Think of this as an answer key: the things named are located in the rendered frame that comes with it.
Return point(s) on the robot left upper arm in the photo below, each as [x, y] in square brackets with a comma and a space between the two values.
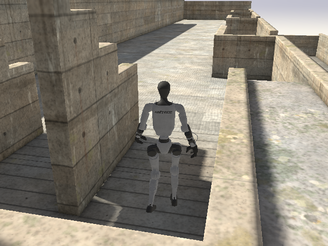
[145, 114]

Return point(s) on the robot right hand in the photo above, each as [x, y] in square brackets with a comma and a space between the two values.
[194, 150]

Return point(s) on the right robot foot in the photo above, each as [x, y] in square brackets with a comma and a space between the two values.
[173, 201]

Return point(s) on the robot left hand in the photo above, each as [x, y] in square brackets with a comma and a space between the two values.
[138, 141]

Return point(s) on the robot left thigh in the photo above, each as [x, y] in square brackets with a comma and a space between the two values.
[154, 160]

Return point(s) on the robot right forearm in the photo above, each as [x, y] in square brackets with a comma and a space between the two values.
[190, 138]

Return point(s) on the robot right upper arm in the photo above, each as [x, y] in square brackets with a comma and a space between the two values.
[182, 116]

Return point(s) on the robot left forearm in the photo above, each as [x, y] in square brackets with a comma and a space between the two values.
[139, 132]

